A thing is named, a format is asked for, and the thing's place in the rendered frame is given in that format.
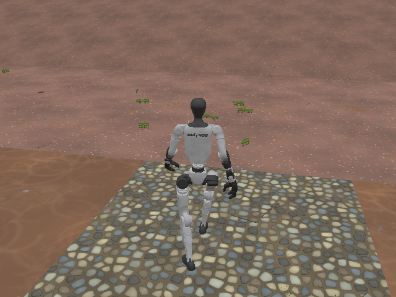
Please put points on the left robot thigh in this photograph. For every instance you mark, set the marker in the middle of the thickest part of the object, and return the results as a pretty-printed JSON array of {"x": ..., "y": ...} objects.
[{"x": 182, "y": 188}]

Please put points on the left robot hand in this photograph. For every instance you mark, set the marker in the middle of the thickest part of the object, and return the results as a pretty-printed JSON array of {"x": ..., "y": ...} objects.
[{"x": 167, "y": 166}]

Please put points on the robot right forearm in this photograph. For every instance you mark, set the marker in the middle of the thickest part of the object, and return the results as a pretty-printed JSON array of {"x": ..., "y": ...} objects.
[{"x": 228, "y": 169}]

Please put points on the right robot hand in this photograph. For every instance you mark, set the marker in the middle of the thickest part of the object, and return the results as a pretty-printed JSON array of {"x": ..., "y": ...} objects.
[{"x": 233, "y": 189}]

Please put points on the robot left forearm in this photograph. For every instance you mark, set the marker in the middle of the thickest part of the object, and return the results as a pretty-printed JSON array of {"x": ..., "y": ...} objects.
[{"x": 168, "y": 158}]

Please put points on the left robot foot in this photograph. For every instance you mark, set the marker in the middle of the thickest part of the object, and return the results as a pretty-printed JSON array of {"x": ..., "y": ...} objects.
[{"x": 190, "y": 265}]

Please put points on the right robot upper arm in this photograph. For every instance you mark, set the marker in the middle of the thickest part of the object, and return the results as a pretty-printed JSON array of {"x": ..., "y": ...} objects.
[{"x": 220, "y": 140}]

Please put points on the left robot upper arm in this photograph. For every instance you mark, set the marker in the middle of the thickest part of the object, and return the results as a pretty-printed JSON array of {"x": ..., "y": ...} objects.
[{"x": 178, "y": 131}]

